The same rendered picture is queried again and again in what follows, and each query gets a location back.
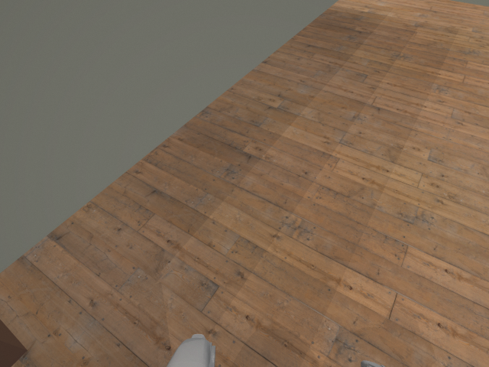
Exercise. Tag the cupboard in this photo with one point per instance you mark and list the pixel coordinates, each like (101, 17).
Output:
(11, 349)

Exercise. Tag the left robot thigh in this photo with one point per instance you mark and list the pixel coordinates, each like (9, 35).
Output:
(194, 352)

